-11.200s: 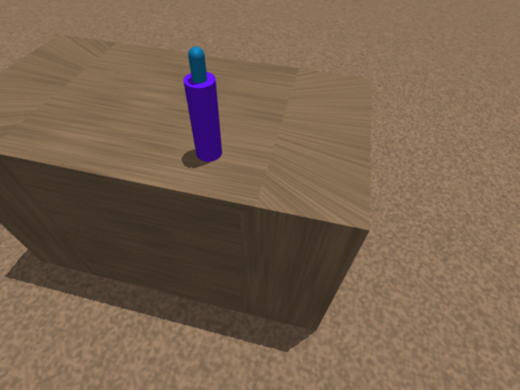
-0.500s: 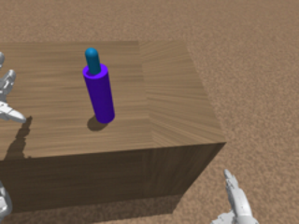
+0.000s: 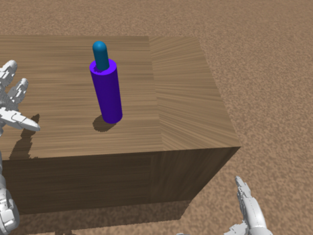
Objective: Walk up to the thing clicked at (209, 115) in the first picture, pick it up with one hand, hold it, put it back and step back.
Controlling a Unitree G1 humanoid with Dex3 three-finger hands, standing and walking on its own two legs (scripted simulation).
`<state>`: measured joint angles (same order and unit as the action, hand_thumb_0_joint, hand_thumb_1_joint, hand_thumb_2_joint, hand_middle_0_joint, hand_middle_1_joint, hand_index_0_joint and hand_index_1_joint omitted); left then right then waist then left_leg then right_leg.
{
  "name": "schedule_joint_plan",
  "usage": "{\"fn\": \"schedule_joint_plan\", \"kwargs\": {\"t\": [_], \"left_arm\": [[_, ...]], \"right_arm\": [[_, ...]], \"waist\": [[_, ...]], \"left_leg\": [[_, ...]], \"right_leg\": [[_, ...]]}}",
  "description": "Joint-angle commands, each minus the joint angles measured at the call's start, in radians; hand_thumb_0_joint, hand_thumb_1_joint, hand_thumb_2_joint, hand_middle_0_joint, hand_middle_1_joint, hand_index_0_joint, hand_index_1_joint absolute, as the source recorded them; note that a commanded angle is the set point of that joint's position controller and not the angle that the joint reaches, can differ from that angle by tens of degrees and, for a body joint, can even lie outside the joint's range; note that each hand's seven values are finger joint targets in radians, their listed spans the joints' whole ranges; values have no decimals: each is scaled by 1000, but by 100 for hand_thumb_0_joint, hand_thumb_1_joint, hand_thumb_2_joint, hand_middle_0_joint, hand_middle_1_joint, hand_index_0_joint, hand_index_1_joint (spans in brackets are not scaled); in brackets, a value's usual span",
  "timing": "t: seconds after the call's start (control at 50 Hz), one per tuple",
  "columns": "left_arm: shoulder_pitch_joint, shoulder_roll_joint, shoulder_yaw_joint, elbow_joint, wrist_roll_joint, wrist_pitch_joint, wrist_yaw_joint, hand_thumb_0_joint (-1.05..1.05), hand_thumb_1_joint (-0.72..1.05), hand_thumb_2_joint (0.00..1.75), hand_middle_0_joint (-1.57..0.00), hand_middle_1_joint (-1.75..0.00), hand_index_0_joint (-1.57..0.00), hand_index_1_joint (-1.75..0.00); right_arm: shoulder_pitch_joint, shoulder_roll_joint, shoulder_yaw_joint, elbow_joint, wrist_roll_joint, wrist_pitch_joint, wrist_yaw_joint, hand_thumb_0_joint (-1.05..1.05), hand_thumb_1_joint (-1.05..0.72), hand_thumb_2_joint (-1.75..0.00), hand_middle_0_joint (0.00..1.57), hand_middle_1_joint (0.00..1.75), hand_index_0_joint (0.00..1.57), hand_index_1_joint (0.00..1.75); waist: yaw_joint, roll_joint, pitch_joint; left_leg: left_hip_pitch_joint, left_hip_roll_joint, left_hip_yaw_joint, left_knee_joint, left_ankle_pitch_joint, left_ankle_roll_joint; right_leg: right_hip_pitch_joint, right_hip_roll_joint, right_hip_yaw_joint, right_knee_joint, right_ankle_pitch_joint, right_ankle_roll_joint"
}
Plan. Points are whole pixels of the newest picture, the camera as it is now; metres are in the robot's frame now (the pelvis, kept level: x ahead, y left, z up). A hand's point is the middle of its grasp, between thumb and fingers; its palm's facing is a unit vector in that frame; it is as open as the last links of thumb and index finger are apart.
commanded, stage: approach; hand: left
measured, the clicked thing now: (107, 86) +0.49 +0.10 +0.09
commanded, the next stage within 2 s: close in in 0.06 s
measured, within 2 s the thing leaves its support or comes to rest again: neither
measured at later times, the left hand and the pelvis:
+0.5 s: hand (94, 105) +0.47 +0.14 +0.04, palm faces -0.06 -1.00 +0.01, open 17.5 cm; pelvis -0.01 +0.00 -0.04, yaw -2 degrees
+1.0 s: hand (110, 107) +0.46 +0.10 +0.03, palm faces -0.05 -1.00 +0.02, open 17.1 cm; pelvis -0.02 -0.01 -0.05, yaw -1 degrees
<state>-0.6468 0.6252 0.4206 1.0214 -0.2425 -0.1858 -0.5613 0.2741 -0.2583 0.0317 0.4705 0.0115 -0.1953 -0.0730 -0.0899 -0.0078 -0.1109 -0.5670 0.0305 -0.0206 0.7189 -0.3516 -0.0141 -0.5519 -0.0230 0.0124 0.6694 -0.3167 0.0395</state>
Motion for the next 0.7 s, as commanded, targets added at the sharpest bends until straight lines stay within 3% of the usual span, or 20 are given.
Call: {"fn": "schedule_joint_plan", "kwargs": {"t": [0.0, 0.06, 0.14, 0.16, 0.2, 0.22, 0.24, 0.26, 0.28, 0.32, 0.34, 0.38, 0.42, 0.44, 0.5, 0.52, 0.56, 0.6, 0.64, 0.68], "left_arm": [[-438, 88, -32, -214, -23, -86, 7, 0, -43, 4, -3, 0, -3, 0], [-459, 142, 8, -245, -14, -131, 62, 0, -46, 4, -3, 0, -3, 0], [-479, 105, 5, -262, 18, -188, 147, 0, -46, 3, -3, 0, -4, 0], [-494, 131, 16, -297, 31, -204, 173, 0, -45, 4, -3, -1, -4, 0], [-483, 107, 8, -264, 46, -217, 215, 0, -49, 3, -4, -1, -5, 0], [-536, 130, 25, -347, 47, -235, 241, 0, -49, 3, -4, 0, -5, 0], [-479, 83, 2, -266, 54, -230, 259, 0, -51, 2, -5, -1, -5, 0], [-522, 94, 11, -342, 59, -240, 284, 0, -52, 2, -5, 0, -5, 0], [-458, 5, -32, -234, 65, -228, 297, 0, -54, 1, -6, 0, -5, 0], [-515, 42, -28, -342, 80, -241, 334, 0, -54, 1, -6, 0, -5, 0], [-489, 8, -54, -320, 91, -235, 343, 0, -57, 0, -7, 0, -6, 0], [-510, 40, -36, -368, 105, -241, 366, 0, -55, 0, -7, 0, -7, 0], [-442, -71, -83, -277, 100, -229, 371, 0, -51, 0, -6, 0, -6, 0], [-444, -59, -70, -300, 97, -229, 379, 0, -49, 0, -6, 0, -6, 0], [-405, -89, -70, -264, 90, -211, 390, 0, -46, 1, -6, 0, -7, 0], [-382, -138, -92, -216, 92, -203, 388, 0, -46, 0, -6, 0, -7, 0], [-412, -148, -102, -254, 93, -206, 383, 0, -45, 1, -6, 0, -6, 0], [-419, -184, -131, -260, 92, -205, 374, 0, -46, 0, -6, 0, -6, 0], [-486, -158, -128, -330, 96, -213, 371, 0, -45, 1, -5, 0, -6, 0], [-511, -149, -133, -358, 101, -216, 387, 0, -47, 1, -5, 0, -4, 0]], "right_arm": [[-76, -159, -91, -205, -10, -59, -4, 0, 58, -4, 5, 5, 5, 5], [-37, -206, -130, -263, -18, -47, 1, 0, 58, -4, 5, 5, 5, 5], [63, -185, -144, -318, -34, -25, 25, 0, 57, -4, 5, 5, 5, 5], [78, -166, -133, -333, -37, -18, 31, 0, 58, -4, 5, 5, 5, 5], [69, -164, -142, -410, -40, -9, 41, 0, 57, -4, 5, 5, 5, 5], [85, -157, -141, -418, -44, -3, 47, 0, 57, -4, 5, 5, 5, 5], [89, -141, -132, -428, -47, 4, 53, 0, 56, -5, 5, 5, 5, 5], [110, -124, -126, -405, -49, 15, 59, 0, 56, -5, 5, 5, 5, 5], [64, -124, -134, -442, -51, 18, 64, 0, 55, -5, 5, 5, 5, 5], [43, -126, -144, -423, -54, 30, 66, 0, 55, -5, 5, 5, 5, 5], [41, -117, -133, -441, -55, 37, 66, 0, 55, -5, 5, 5, 5, 5], [21, -125, -151, -456, -53, 44, 64, 0, 55, -5, 5, 5, 5, 5], [16, -128, -165, -468, -53, 57, 61, 0, 55, -5, 5, 5, 5, 5], [38, -150, -197, -450, -51, 63, 58, 0, 56, -5, 5, 5, 5, 5], [58, -160, -211, -484, -42, 78, 54, 0, 56, -5, 5, 5, 5, 5], [96, -139, -199, -462, -43, 84, 58, 0, 56, -5, 5, 5, 5, 5], [119, -126, -189, -470, -38, 89, 62, 0, 57, -5, 5, 5, 5, 5], [134, -120, -180, -473, -35, 90, 65, 0, 56, -5, 5, 5, 5, 5], [144, -115, -175, -483, -36, 91, 68, 0, 56, -5, 5, 5, 5, 5], [135, -146, -209, -494, -35, 90, 66, 0, 56, -5, 5, 5, 5, 5]], "waist": [[-66, 104, -335], [-75, 98, -413], [-82, 100, -434], [-69, 120, -443], [-67, 119, -462], [-55, 156, -498], [-48, 173, -490], [-35, 203, -510], [-33, 185, -478], [-11, 240, -522], [-16, 215, -544], [-8, 218, -581], [-26, 128, -529], [-34, 112, -529], [-49, 8, -501], [-67, -20, -461], [-80, -42, -441], [-86, -33, -431], [-82, 26, -458], [-81, 73, -469]], "left_leg": [[276, -2, -8, -17, 274, 17], [284, 5, -19, 45, 342, 12], [229, 3, -23, 117, 361, 9], [198, -7, -9, 130, 339, 11], [144, -13, -3, 145, 312, 13], [148, -12, -3, 151, 312, 8], [132, -13, 1, 154, 305, 8], [116, -16, 7, 165, 310, 9], [89, -12, 2, 164, 299, 5], [88, -9, 6, 173, 301, 2], [83, -7, 5, 178, 310, 7], [54, -2, 2, 185, 334, 1], [6, 3, -2, 184, 310, 7], [-6, 4, -1, 187, 302, 10], [-60, -1, 7, 186, 238, 24], [-78, 0, 7, 189, 232, 27], [-77, -3, 11, 194, 221, 33], [-48, -4, 11, 199, 243, 33], [-5, -8, 14, 208, 266, 28], [30, -4, 8, 203, 276, 19]], "right_leg": [[-61, 39, -54, -13, 209, -46], [-78, 40, -55, 34, 241, -47], [-119, 39, -54, 96, 259, -47], [-99, 33, -45, 105, 260, -45], [-74, 31, -38, 126, 260, -44], [-62, 31, -35, 139, 259, -46], [-58, 29, -35, 144, 247, -47], [-64, 30, -30, 153, 256, -49], [-78, 30, -34, 158, 237, -54], [-78, 31, -31, 173, 233, -59], [-55, 31, -30, 175, 254, -58], [-16, 33, -29, 202, 286, -59], [-30, 41, -34, 204, 280, -56], [-31, 42, -32, 209, 286, -53], [-13, 43, -25, 202, 280, -40], [-43, 45, -27, 204, 283, -38], [-64, 45, -26, 199, 284, -32], [-93, 42, -29, 205, 290, -34], [-106, 38, -28, 210, 295, -36], [-130, 36, -32, 219, 268, -45]]}}
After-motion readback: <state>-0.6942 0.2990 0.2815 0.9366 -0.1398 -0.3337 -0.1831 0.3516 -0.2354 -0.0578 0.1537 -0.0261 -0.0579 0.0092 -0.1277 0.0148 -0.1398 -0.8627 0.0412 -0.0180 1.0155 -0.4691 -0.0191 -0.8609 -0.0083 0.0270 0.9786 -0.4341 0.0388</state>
